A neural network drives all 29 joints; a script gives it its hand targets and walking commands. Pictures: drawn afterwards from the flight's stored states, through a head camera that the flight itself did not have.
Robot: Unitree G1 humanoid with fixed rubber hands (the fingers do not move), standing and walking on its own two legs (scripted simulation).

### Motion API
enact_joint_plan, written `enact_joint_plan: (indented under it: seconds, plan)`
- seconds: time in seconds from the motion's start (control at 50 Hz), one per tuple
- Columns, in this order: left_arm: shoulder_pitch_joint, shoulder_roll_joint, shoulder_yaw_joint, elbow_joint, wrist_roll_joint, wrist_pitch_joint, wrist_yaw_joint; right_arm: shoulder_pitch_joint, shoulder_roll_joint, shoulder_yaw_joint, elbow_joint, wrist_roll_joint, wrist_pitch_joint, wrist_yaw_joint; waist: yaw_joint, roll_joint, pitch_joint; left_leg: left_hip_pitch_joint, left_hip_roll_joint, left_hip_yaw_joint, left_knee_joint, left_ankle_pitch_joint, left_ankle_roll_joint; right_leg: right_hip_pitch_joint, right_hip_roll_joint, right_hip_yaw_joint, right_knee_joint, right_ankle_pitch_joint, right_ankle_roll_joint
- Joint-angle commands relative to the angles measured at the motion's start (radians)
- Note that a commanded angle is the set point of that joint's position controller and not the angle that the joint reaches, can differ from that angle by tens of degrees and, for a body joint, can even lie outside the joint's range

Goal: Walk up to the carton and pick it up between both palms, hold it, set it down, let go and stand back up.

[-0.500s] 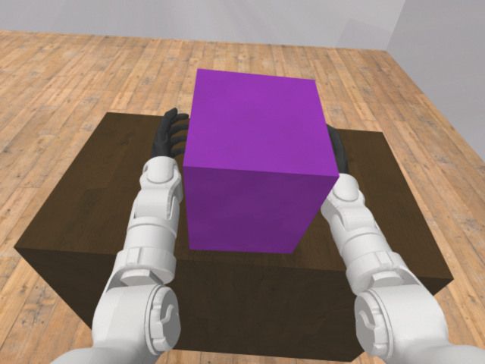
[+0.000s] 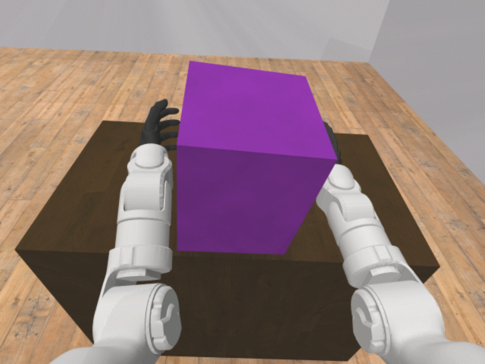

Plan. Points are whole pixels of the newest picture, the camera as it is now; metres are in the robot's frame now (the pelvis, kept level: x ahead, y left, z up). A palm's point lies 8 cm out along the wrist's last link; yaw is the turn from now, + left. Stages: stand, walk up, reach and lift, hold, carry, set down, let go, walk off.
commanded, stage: reach and lift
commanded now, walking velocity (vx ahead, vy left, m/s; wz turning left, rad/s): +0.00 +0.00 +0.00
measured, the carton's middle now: (240, 164) +0.40 +0.00 +0.15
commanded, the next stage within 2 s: hold in 1.16 s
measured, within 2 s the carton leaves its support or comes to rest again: neither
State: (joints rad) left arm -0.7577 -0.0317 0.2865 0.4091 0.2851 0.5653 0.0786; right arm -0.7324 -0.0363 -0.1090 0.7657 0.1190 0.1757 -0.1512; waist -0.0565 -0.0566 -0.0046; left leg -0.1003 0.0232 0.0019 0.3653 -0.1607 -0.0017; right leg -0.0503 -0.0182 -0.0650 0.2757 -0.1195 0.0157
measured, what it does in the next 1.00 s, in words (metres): stands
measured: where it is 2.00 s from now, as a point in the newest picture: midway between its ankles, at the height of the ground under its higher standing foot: outside the picture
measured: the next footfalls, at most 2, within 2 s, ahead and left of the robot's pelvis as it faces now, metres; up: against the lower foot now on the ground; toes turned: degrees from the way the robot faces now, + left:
none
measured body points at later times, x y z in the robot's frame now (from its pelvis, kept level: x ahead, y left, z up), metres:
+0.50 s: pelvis +0.00 +0.00 +0.00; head -0.05 +0.03 +0.45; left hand +0.41 +0.14 +0.23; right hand +0.40 -0.15 +0.21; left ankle +0.03 +0.12 -0.75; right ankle +0.03 -0.13 -0.75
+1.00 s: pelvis +0.01 +0.00 +0.00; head -0.05 +0.02 +0.44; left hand +0.40 +0.14 +0.24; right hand +0.40 -0.15 +0.23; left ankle +0.03 +0.12 -0.75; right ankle +0.03 -0.13 -0.75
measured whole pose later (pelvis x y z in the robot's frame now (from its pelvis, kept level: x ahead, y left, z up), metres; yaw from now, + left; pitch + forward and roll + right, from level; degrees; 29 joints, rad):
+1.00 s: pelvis +0.01 +0.00 +0.00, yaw +0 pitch -6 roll -2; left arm -0.83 0.00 0.30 0.35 0.24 0.74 0.08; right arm -0.84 -0.11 -0.02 0.66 0.29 0.44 -0.22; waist -0.08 -0.02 -0.05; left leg -0.10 0.03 -0.01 0.39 -0.19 0.00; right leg -0.04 0.00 -0.05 0.27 -0.12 0.01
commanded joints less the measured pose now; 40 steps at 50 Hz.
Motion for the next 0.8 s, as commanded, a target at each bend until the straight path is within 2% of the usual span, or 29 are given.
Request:
enact_joint_plan:
  seconds: [0.0,0.02,0.04,0.08,0.1,0.12,0.14,0.16,0.2,0.26,0.28,0.3,0.32,0.34,0.36,0.38,0.4,0.42,0.46,0.48,0.5,0.52,0.56,0.58,0.6,0.64,0.68,0.72,0.78]
  plan:
    - [-0.682,-0.686,-0.462,-0.089,-0.149,-0.059,-0.138,-1.003,0.593,0.330,-0.372,0.048,-0.078,0.087,-0.020,0.084,-0.477,0.173,-0.045,0.003,-0.024,0.208,-0.026,0.074,0.075,-0.018,-0.013,0.111,0.005]
    - [-0.687,-0.689,-0.466,-0.075,-0.152,-0.051,-0.141,-1.012,0.590,0.338,-0.384,0.056,-0.071,0.084,-0.023,0.082,-0.475,0.175,-0.048,0.007,-0.030,0.176,-0.019,0.077,0.069,-0.017,-0.013,0.095,0.004]
    - [-0.681,-0.673,-0.430,-0.039,-0.133,-0.039,-0.144,-1.017,0.596,0.326,-0.365,0.051,-0.055,0.081,-0.012,0.062,-0.423,0.137,-0.048,0.005,-0.048,0.117,-0.007,0.071,0.065,-0.007,-0.021,0.062,0.011]
    - [-0.699,-0.664,-0.422,-0.044,-0.140,-0.022,-0.145,-1.039,0.611,0.317,-0.360,0.066,-0.032,0.079,-0.011,0.059,-0.424,0.125,-0.053,0.010,-0.054,0.075,-0.004,0.072,0.059,-0.007,-0.025,0.040,0.010]
    - [-0.726,-0.658,-0.413,-0.032,-0.136,-0.016,-0.147,-1.025,0.603,0.299,-0.312,0.068,-0.015,0.080,-0.021,0.067,-0.374,0.106,-0.056,0.016,-0.061,0.046,-0.007,0.061,0.060,-0.001,-0.026,0.017,0.015]
    - [-0.759,-0.660,-0.431,-0.077,-0.159,-0.022,-0.144,-1.049,0.630,0.316,-0.365,0.077,-0.023,0.082,-0.012,0.078,-0.473,0.116,-0.059,0.011,-0.050,0.087,-0.008,0.092,0.063,-0.003,-0.014,0.065,0.015]
    - [-0.749,-0.660,-0.415,-0.040,-0.148,-0.017,-0.142,-1.049,0.616,0.307,-0.334,0.077,-0.012,0.078,-0.019,0.068,-0.451,0.113,-0.058,0.009,-0.045,0.079,-0.006,0.079,0.064,0.004,-0.017,0.057,0.018]
    - [-0.738,-0.670,-0.433,-0.075,-0.158,-0.017,-0.139,-1.064,0.636,0.338,-0.397,0.098,-0.013,0.075,-0.011,0.079,-0.510,0.127,-0.060,0.009,-0.032,0.131,-0.009,0.114,0.064,0.007,-0.010,0.116,0.017]
    - [-0.736,-0.657,-0.409,-0.074,-0.160,-0.015,-0.140,-1.055,0.652,0.359,-0.400,0.114,0.008,0.062,-0.006,0.065,-0.513,0.141,-0.067,0.005,-0.025,0.161,-0.006,0.130,0.066,0.007,-0.003,0.162,0.021]
    - [-0.723,-0.641,-0.364,-0.031,-0.132,0.002,-0.146,-1.052,0.643,0.347,-0.382,0.116,0.035,0.056,0.006,0.042,-0.446,0.117,-0.067,0.006,-0.042,0.107,0.006,0.122,0.066,0.015,-0.017,0.110,0.031]
    - [-0.720,-0.630,-0.375,-0.043,-0.141,0.011,-0.155,-1.041,0.648,0.358,-0.381,0.130,0.047,0.054,-0.011,0.047,-0.441,0.114,-0.074,0.004,-0.041,0.097,0.005,0.125,0.062,0.020,-0.017,0.126,0.033]
    - [-0.719,-0.637,-0.366,-0.024,-0.132,0.021,-0.159,-1.044,0.630,0.337,-0.361,0.118,0.058,0.052,-0.017,0.044,-0.384,0.098,-0.070,0.006,-0.047,0.076,0.004,0.111,0.064,0.017,-0.027,0.094,0.032]
    - [-0.731,-0.643,-0.380,-0.051,-0.141,0.024,-0.162,-1.052,0.641,0.351,-0.392,0.131,0.060,0.049,-0.022,0.052,-0.416,0.109,-0.073,0.005,-0.043,0.102,0.002,0.124,0.067,0.016,-0.017,0.112,0.033]
    - [-0.745,-0.630,-0.383,-0.046,-0.140,0.027,-0.163,-1.035,0.634,0.332,-0.344,0.129,0.072,0.046,-0.021,0.071,-0.402,0.110,-0.067,0.007,-0.041,0.108,-0.005,0.107,0.061,0.023,-0.023,0.109,0.030]
    - [-0.754,-0.641,-0.402,-0.078,-0.157,0.027,-0.159,-1.038,0.639,0.350,-0.369,0.141,0.073,0.048,-0.021,0.062,-0.422,0.121,-0.069,0.003,-0.036,0.139,-0.012,0.106,0.073,0.012,-0.015,0.115,0.029]
    - [-0.784,-0.647,-0.407,-0.078,-0.165,0.023,-0.156,-1.055,0.644,0.349,-0.367,0.145,0.073,0.048,-0.023,0.079,-0.453,0.126,-0.065,-0.003,-0.023,0.150,-0.014,0.101,0.074,0.016,-0.013,0.123,0.026]
    - [-0.785,-0.666,-0.435,-0.109,-0.174,0.023,-0.151,-1.046,0.639,0.357,-0.384,0.151,0.076,0.048,-0.041,0.078,-0.477,0.145,-0.065,-0.006,-0.018,0.184,-0.023,0.113,0.080,0.008,-0.006,0.155,0.026]
    - [-0.775,-0.677,-0.463,-0.146,-0.194,0.016,-0.146,-1.067,0.645,0.385,-0.441,0.177,0.069,0.047,-0.037,0.094,-0.535,0.173,-0.063,-0.010,0.006,0.262,-0.032,0.129,0.084,0.014,0.000,0.217,0.019]
    - [-0.763,-0.686,-0.478,-0.128,-0.190,0.028,-0.140,-1.040,0.619,0.377,-0.423,0.180,0.085,0.039,-0.062,0.107,-0.486,0.193,-0.054,-0.022,0.015,0.293,-0.046,0.101,0.094,0.009,-0.007,0.194,0.018]
    - [-0.750,-0.668,-0.446,-0.138,-0.176,0.031,-0.143,-1.015,0.617,0.372,-0.391,0.179,0.100,0.034,-0.053,0.089,-0.437,0.184,-0.055,-0.020,0.000,0.272,-0.038,0.103,0.090,0.010,-0.017,0.176,0.024]
    - [-0.733,-0.664,-0.434,-0.101,-0.158,0.045,-0.149,-0.990,0.607,0.364,-0.369,0.178,0.115,0.034,-0.058,0.096,-0.381,0.162,-0.057,-0.016,-0.013,0.226,-0.039,0.096,0.084,0.011,-0.027,0.130,0.020]
    - [-0.757,-0.648,-0.420,-0.107,-0.158,0.047,-0.152,-1.024,0.621,0.363,-0.377,0.185,0.117,0.038,-0.042,0.079,-0.390,0.145,-0.058,-0.019,-0.021,0.180,-0.031,0.089,0.080,0.014,-0.025,0.108,0.020]
    - [-0.764,-0.663,-0.451,-0.148,-0.183,0.049,-0.147,-1.059,0.640,0.401,-0.460,0.208,0.116,0.039,-0.031,0.075,-0.464,0.140,-0.065,-0.018,-0.008,0.226,-0.028,0.125,0.082,0.014,-0.010,0.185,0.023]
    - [-0.783,-0.669,-0.475,-0.181,-0.194,0.047,-0.140,-1.053,0.627,0.403,-0.463,0.215,0.119,0.036,-0.040,0.099,-0.490,0.156,-0.064,-0.018,0.007,0.272,-0.039,0.135,0.090,0.014,-0.008,0.215,0.021]
    - [-0.778,-0.671,-0.486,-0.203,-0.202,0.046,-0.136,-1.048,0.643,0.430,-0.487,0.228,0.124,0.033,-0.038,0.094,-0.517,0.172,-0.066,-0.026,0.019,0.309,-0.042,0.144,0.094,0.022,0.002,0.252,0.023]
    - [-0.797,-0.688,-0.515,-0.224,-0.215,0.050,-0.131,-1.049,0.647,0.445,-0.501,0.248,0.133,0.030,-0.045,0.117,-0.534,0.189,-0.063,-0.034,0.027,0.326,-0.053,0.131,0.094,0.025,0.002,0.249,0.019]
    - [-0.761,-0.661,-0.467,-0.156,-0.189,0.068,-0.136,-1.037,0.620,0.414,-0.476,0.241,0.152,0.024,-0.040,0.089,-0.432,0.160,-0.061,-0.030,0.006,0.257,-0.036,0.093,0.091,0.023,-0.016,0.187,0.025]
    - [-0.780,-0.657,-0.476,-0.191,-0.201,0.070,-0.143,-1.048,0.626,0.421,-0.483,0.243,0.159,0.023,-0.041,0.078,-0.455,0.152,-0.061,-0.029,-0.001,0.227,-0.033,0.109,0.086,0.020,-0.014,0.182,0.026]
    - [-0.803,-0.673,-0.520,-0.239,-0.232,0.074,-0.136,-1.061,0.633,0.438,-0.530,0.267,0.163,0.024,-0.048,0.116,-0.545,0.179,-0.058,-0.042,0.019,0.300,-0.050,0.104,0.100,0.020,-0.002,0.220,0.019]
